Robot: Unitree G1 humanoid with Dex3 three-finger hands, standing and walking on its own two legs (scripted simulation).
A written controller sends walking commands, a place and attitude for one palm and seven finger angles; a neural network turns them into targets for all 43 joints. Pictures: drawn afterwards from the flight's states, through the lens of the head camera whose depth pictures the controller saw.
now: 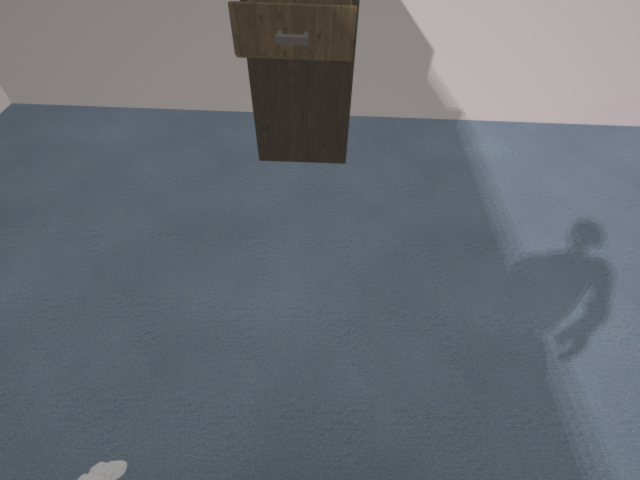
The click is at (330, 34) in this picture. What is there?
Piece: drawer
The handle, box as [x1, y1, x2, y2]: [275, 31, 307, 44]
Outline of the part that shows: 275,36 276,43 307,44 307,32 305,32 303,35 282,34 281,31 278,31 278,33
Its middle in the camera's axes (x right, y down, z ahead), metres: -0.09 -0.65 +1.23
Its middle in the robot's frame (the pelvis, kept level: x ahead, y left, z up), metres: +1.36 +0.16 -0.02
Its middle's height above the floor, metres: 0.75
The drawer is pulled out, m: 0.30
